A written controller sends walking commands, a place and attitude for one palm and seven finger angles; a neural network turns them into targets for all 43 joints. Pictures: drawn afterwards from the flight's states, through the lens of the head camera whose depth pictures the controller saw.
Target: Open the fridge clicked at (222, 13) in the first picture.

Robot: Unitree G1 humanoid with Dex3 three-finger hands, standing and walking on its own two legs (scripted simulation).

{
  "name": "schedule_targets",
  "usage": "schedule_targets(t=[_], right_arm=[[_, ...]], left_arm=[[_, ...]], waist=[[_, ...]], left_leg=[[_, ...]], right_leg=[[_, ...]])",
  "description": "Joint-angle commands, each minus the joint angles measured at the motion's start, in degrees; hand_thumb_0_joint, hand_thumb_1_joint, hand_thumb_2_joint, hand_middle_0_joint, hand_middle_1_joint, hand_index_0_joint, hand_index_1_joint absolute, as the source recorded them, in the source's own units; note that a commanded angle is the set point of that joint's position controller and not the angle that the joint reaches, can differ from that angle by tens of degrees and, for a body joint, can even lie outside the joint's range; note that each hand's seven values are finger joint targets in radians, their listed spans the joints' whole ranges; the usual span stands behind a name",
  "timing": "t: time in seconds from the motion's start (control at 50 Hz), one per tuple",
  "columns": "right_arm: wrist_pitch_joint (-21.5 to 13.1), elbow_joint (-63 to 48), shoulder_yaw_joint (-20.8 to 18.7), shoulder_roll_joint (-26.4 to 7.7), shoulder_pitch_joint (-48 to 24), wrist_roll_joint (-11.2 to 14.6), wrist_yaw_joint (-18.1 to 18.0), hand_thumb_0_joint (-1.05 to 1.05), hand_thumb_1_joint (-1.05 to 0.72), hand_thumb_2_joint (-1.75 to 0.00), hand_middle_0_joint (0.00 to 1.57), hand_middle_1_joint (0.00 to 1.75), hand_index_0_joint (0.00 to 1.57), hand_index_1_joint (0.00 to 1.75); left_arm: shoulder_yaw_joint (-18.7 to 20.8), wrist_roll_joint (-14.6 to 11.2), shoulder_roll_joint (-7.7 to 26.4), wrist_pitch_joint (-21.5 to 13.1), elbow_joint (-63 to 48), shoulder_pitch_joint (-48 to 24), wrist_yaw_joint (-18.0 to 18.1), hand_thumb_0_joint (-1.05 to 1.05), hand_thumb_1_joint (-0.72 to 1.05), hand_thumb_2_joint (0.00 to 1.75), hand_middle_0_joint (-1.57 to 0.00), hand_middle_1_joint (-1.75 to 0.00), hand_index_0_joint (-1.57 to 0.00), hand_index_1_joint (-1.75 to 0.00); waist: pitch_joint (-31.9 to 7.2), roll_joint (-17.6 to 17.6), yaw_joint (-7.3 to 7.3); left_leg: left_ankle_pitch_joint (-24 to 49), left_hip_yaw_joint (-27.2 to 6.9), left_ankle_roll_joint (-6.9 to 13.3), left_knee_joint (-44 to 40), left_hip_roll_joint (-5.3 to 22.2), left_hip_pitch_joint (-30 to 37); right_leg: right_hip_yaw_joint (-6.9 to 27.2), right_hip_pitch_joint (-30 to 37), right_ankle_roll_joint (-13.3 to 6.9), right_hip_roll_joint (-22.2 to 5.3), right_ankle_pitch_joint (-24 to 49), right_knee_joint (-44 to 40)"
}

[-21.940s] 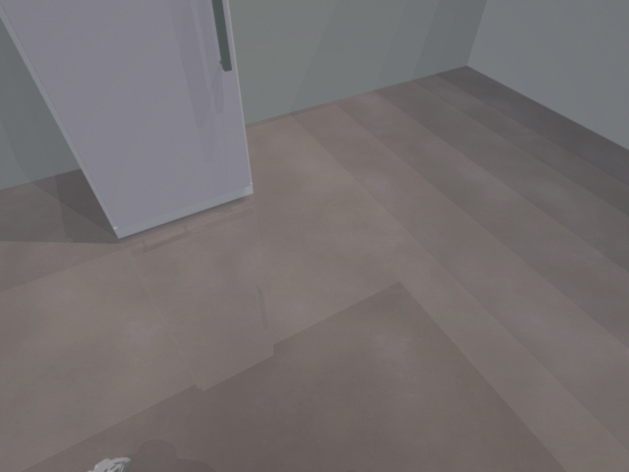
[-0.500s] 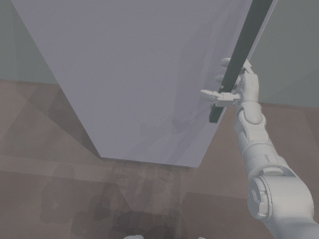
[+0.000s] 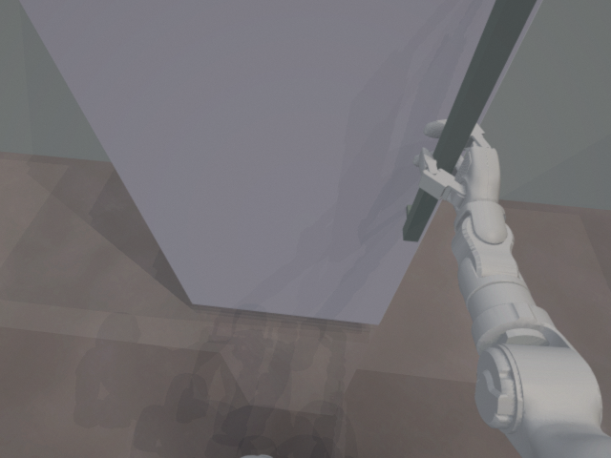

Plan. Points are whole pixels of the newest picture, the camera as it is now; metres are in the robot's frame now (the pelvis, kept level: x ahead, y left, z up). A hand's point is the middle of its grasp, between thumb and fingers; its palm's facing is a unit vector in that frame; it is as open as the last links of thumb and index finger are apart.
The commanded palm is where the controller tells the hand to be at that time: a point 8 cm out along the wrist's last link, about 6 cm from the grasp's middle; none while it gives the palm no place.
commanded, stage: grip the handle and tug to test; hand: right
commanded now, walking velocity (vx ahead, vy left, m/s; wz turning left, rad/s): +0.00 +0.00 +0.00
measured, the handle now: (451, 126) +0.53 -0.09 +0.15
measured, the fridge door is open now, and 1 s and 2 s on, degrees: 0 1 21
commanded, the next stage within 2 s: pull the door a little, standing still in 0.58 s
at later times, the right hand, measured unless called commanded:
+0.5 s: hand (428, 174) +0.47 -0.07 +0.11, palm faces -0.07 +1.00 +0.02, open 5.8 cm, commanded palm +0.42 -0.14 +0.11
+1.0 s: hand (428, 180) +0.46 -0.07 +0.11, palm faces -0.08 +1.00 +0.01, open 5.9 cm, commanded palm +0.40 -0.13 +0.11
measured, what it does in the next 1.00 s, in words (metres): shifts its weight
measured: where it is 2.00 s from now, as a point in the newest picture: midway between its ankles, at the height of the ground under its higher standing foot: outside the picture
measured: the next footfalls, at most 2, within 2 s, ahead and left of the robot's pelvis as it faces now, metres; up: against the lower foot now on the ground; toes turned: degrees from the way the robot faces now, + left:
left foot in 1.44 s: +0.13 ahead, +0.06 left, +0.01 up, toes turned +7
right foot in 1.74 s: +0.23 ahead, -0.05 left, +0.00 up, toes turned -6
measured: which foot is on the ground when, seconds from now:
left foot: down 0.00-1.00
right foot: down 0.00-1.00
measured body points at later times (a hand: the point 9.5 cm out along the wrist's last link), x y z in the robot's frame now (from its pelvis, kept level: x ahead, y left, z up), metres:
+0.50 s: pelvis +0.02 +0.00 +0.01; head +0.07 +0.02 +0.45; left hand +0.05 +0.26 -0.12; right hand +0.47 -0.12 +0.12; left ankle -0.04 +0.09 -0.70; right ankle +0.03 -0.13 -0.70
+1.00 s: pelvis +0.06 +0.00 +0.02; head +0.10 +0.02 +0.46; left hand +0.14 +0.25 -0.11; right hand +0.46 -0.12 +0.12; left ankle -0.04 +0.09 -0.70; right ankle +0.03 -0.14 -0.70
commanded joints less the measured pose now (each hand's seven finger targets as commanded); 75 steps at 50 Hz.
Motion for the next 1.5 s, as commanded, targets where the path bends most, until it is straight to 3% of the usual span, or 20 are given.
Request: schedule_targets(t=[0.0, 0.52, 0.66, 0.7, 0.74, 0.86, 1.0, 1.1, 1.16, 1.18, 1.2, 1.24, 1.26, 1.3, 1.34, 1.4, 1.42, 1.44, 1.46, 1.48], right_arm=[[-4.4, -13.5, -1.8, -10.4, -27.9, 0.2, 0.8, 0.0, -0.9, -0.9, 0.45, 1.4, 0.45, 1.4], [0.9, -33.6, -1.6, -7.8, 2.2, 1.6, 1.6, 0.0, -0.9, -0.9, 0.45, 1.4, 0.45, 1.4], [3.3, -38.0, -2.5, -8.1, 5.8, 1.7, 0.9, 0.0, -0.9, -0.9, 0.45, 1.4, 0.45, 1.4], [3.6, -37.9, 1.3, -5.3, -4.0, 1.4, 0.5, 0.0, -0.9, -0.9, 0.45, 1.4, 0.45, 1.4], [3.6, -37.4, 3.6, -2.2, -3.5, 1.2, -0.2, 0.0, -0.9, -0.9, 0.45, 1.4, 0.45, 1.4], [3.8, -42.5, 3.8, -1.6, 7.9, 1.2, 0.1, 0.0, -0.9, -0.9, 0.45, 1.4, 0.45, 1.4], [4.1, -55.2, 7.4, 1.3, 24.7, 2.6, 1.3, 0.0, -0.9, -0.9, 0.45, 1.4, 0.45, 1.4], [7.2, -73.5, 8.4, 1.2, 44.9, 3.5, 2.2, 0.0, -0.9, -0.9, 0.45, 1.4, 0.45, 1.4], [9.0, -86.4, 10.5, 2.4, 60.0, 3.3, 1.6, 0.0, -0.9, -0.9, 0.45, 1.4, 0.45, 1.4], [9.0, -92.3, 10.4, 1.1, 60.0, 3.2, 1.1, 0.0, -0.9, -0.9, 0.45, 1.4, 0.45, 1.4], [7.7, -86.6, 10.8, -6.3, 37.4, -2.9, -0.8, 0.0, -0.9, -0.9, 0.45, 1.4, 0.45, 1.4], [9.1, -81.8, 12.5, -2.6, 49.8, -3.4, -2.3, 0.0, -0.9, -0.9, 0.45, 1.4, 0.45, 1.4], [9.7, -84.1, 15.6, 0.7, 53.4, -3.2, -2.1, 0.0, -0.9, -0.9, 0.45, 1.4, 0.45, 1.4], [11.2, -86.8, 17.0, 1.6, 58.4, -3.4, -2.7, 0.0, -0.9, -0.9, 0.45, 1.4, 0.45, 1.4], [12.8, -88.0, 16.6, 1.3, 62.0, -4.0, -4.1, 0.0, -0.9, -0.9, 0.45, 1.4, 0.45, 1.4], [13.7, -89.6, 15.5, 0.2, 68.8, -4.1, -4.5, 0.0, -0.9, -0.9, 0.45, 1.4, 0.45, 1.4], [13.6, -91.9, 14.1, -1.4, 70.3, -4.0, -4.4, 0.0, -0.9, -0.9, 0.45, 1.4, 0.45, 1.4], [13.5, -89.3, 12.9, -2.0, 73.2, -3.6, -4.3, 0.0, -0.9, -0.9, 0.45, 1.4, 0.45, 1.4], [12.5, -84.5, 11.4, -1.8, 75.2, -3.0, -4.0, 0.0, -0.9, -0.9, 0.45, 1.4, 0.45, 1.4], [10.9, -80.3, 11.7, -0.8, 76.1, -3.9, -3.3, 0.0, -0.9, -0.9, 0.45, 1.4, 0.45, 1.4]], left_arm=[[3.1, -0.2, 7.9, -1.3, -4.4, 5.6, 0.3, 0.0, 0.9, 0.9, -0.2, -0.3, -0.2, -0.3], [3.3, -0.5, 7.2, -0.9, -10.3, 1.4, -0.6, 0.0, 0.9, 0.9, -0.2, -0.3, -0.2, -0.3], [3.1, -0.7, 6.8, -0.3, -11.1, -0.1, -0.1, 0.0, 0.9, 0.9, -0.2, -0.3, -0.2, -0.3], [3.0, -0.6, 6.5, -0.1, -9.7, 0.0, 0.3, 0.0, 0.9, 0.9, -0.2, -0.3, -0.2, -0.3], [3.4, -0.4, 6.2, -0.3, -9.3, -0.1, 0.3, 0.0, 0.9, 0.9, -0.2, -0.3, -0.2, -0.3], [3.2, -0.2, 5.8, -0.4, -10.9, -1.2, -0.2, 0.0, 0.9, 0.9, -0.2, -0.3, -0.2, -0.3], [2.2, -0.9, 4.6, -1.0, -15.0, -6.7, -0.7, 0.0, 0.9, 0.9, -0.2, -0.3, -0.2, -0.3], [1.7, -1.1, 3.4, -1.0, -18.4, -9.7, -0.9, 0.0, 0.9, 0.9, -0.2, -0.3, -0.2, -0.3], [1.2, -1.3, 2.4, -1.2, -20.8, -12.5, -0.9, 0.0, 0.9, 0.9, -0.2, -0.3, -0.2, -0.3], [1.2, -1.3, 2.3, -1.4, -21.3, -13.1, -0.8, 0.0, 0.9, 0.9, -0.2, -0.3, -0.2, -0.3], [-0.1, -0.7, 3.7, -0.5, -17.3, -13.2, 2.6, 0.0, 0.9, 0.9, -0.2, -0.3, -0.2, -0.3], [0.7, 0.2, 4.9, 0.3, -17.2, -12.9, 4.3, 0.0, 0.9, 0.9, -0.2, -0.3, -0.2, -0.3], [0.5, 0.5, 4.2, 0.4, -17.8, -12.8, 4.4, 0.0, 0.9, 0.9, -0.2, -0.3, -0.2, -0.3], [0.9, 2.0, 4.2, 0.7, -18.0, -11.8, 3.6, 0.0, 0.9, 0.9, -0.2, -0.3, -0.2, -0.3], [0.8, 2.8, 3.5, 0.9, -18.6, -12.9, 3.3, 0.0, 0.9, 0.9, -0.2, -0.3, -0.2, -0.3], [-0.1, 1.8, 1.8, 1.4, -20.5, -14.3, 3.8, 0.0, 0.9, 0.9, -0.2, -0.3, -0.2, -0.3], [-0.5, 1.4, 1.6, 1.7, -22.1, -15.6, 4.3, 0.0, 0.9, 0.9, -0.2, -0.3, -0.2, -0.3], [-0.5, 1.1, 2.1, 1.6, -23.3, -17.5, 5.1, 0.0, 0.9, 0.9, -0.2, -0.3, -0.2, -0.3], [-0.5, 0.4, 1.1, 0.6, -23.9, -19.1, 6.1, 0.0, 0.9, 0.9, -0.2, -0.3, -0.2, -0.3], [-1.3, 0.9, 0.6, -0.9, -23.6, -18.9, 6.5, 0.0, 0.9, 0.9, -0.2, -0.3, -0.2, -0.3]], waist=[[-21.7, 3.8, 0.32], [-22.6, 4.6, -5.8], [-22.1, 5.3, -6.25], [-19.3, 4.7, -3.22], [-19.0, 4.7, -2.99], [-23.8, 5.8, -5.97], [-16.9, 5.8, -8.1], [-18.4, 6.2, -9.85], [-13.5, 4.3, -10.26], [-12.3, 2.6, -9.86], [-5.9, 3.5, -5.28], [-6.4, 0.9, -5.85], [-6.1, -3.9, -4.63], [-4.9, -13.2, -3.61], [-2.4, -12.0, -4.44], [-5.5, -3.5, -5.3], [-6.4, 0.9, -6.23], [-5.8, 6.2, -7.66], [-3.6, 20.0, -10.03], [-2.6, 26.1, -11.01]], left_leg=[[32.9, -2.9, -2.9, -6.3, -1.1, 4.9], [51.1, -2.7, -3.1, -5.5, -0.1, 16.9], [55.5, -2.9, -3.5, -5.7, 0.7, 19.0], [51.8, -2.5, -3.5, -6.4, 0.2, 15.3], [47.7, -2.1, -3.1, -6.7, -0.2, 13.4], [59.1, -2.3, -3.6, -4.7, 1.1, 19.0], [47.6, -1.4, -2.6, -7.7, 0.4, 19.6], [63.2, -1.7, -4.1, -6.7, 2.7, 27.5], [55.7, -0.7, -3.2, -8.2, 2.1, 25.7], [52.7, -0.5, -2.7, -8.8, 1.7, 24.4], [51.9, -2.6, -4.1, -12.2, 3.2, 21.8], [52.1, 0.9, -5.2, -9.6, 2.1, 20.3], [45.3, 2.2, -6.0, -5.4, -0.6, 13.2], [9.8, 2.8, -5.1, 0.7, -4.0, -3.1], [1.9, 1.5, -3.3, -5.1, -2.4, -3.1], [27.3, 2.7, -3.8, -23.0, -1.2, 13.3], [48.2, 1.6, -3.4, -23.9, 0.7, 27.1], [75.4, -2.6, -1.3, -19.4, 6.8, 41.3], [99.0, -5.8, -2.8, -15.0, 12.9, 47.3], [105.0, -6.5, -7.8, -14.3, 16.6, 43.5]], right_leg=[[1.6, 17.7, -3.3, 4.3, 16.6, -0.9], [-0.7, 19.4, -3.1, 4.8, 25.7, -2.7], [-0.6, 19.9, -3.0, 5.0, 27.8, -3.1], [0.1, 21.0, -3.0, 4.9, 26.3, -2.9], [0.5, 22.3, -3.0, 4.6, 27.1, -2.3], [0.4, 23.2, -3.0, 4.7, 35.2, -2.2], [0.5, 23.3, -2.9, 4.2, 27.6, -5.8], [-0.3, 24.1, -2.8, 4.0, 35.1, -6.4], [-0.2, 25.0, -2.6, 3.4, 33.5, -8.2], [0.0, 26.2, -2.6, 3.1, 33.7, -8.6], [0.3, 28.6, -4.1, 3.2, 35.3, -10.1], [2.0, 35.0, -4.2, 2.1, 49.7, -11.8], [3.3, 44.0, -5.2, 1.1, 62.0, -13.1], [10.4, 58.5, -7.0, -4.0, 78.7, -15.3], [12.1, 57.1, -6.5, -5.6, 76.6, -15.2], [6.3, 49.5, -2.8, -1.6, 65.0, -11.1], [4.1, 37.3, -1.9, 0.9, 51.7, -9.7], [2.2, 19.4, -0.6, 4.2, 26.1, -5.3], [0.2, 6.7, -0.6, 9.4, -2.4, 5.9], [3.1, 3.6, -2.4, 9.8, -13.4, 13.5]])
